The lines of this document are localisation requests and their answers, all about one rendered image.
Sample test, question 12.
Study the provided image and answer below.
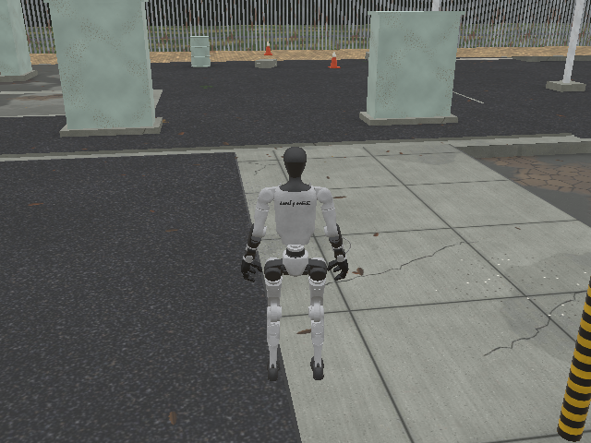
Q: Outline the robot right forearm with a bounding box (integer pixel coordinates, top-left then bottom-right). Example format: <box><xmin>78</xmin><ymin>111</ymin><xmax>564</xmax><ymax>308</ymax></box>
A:
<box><xmin>329</xmin><ymin>223</ymin><xmax>346</xmax><ymax>262</ymax></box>

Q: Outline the robot left upper arm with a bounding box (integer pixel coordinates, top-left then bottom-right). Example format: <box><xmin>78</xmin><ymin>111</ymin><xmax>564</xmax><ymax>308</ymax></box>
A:
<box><xmin>252</xmin><ymin>186</ymin><xmax>276</xmax><ymax>238</ymax></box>

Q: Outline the right robot hand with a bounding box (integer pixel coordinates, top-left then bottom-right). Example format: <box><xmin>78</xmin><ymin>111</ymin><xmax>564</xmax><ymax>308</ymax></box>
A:
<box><xmin>327</xmin><ymin>259</ymin><xmax>349</xmax><ymax>281</ymax></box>

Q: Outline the robot right thigh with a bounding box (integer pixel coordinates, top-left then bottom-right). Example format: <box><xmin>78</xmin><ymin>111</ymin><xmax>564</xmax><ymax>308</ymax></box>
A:
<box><xmin>308</xmin><ymin>257</ymin><xmax>327</xmax><ymax>322</ymax></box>

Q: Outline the robot torso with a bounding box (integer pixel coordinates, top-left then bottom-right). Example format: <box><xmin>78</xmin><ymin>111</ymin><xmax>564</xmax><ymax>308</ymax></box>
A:
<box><xmin>273</xmin><ymin>183</ymin><xmax>317</xmax><ymax>277</ymax></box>

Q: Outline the robot left forearm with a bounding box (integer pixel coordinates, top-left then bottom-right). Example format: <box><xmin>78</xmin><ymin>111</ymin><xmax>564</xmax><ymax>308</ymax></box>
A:
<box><xmin>243</xmin><ymin>223</ymin><xmax>261</xmax><ymax>263</ymax></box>

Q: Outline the left robot hand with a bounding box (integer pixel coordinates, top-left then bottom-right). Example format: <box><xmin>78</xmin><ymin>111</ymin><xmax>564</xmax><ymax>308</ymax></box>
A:
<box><xmin>241</xmin><ymin>259</ymin><xmax>262</xmax><ymax>282</ymax></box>

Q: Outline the robot right upper arm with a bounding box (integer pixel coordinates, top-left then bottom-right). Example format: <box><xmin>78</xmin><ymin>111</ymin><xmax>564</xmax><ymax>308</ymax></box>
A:
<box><xmin>314</xmin><ymin>186</ymin><xmax>339</xmax><ymax>238</ymax></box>

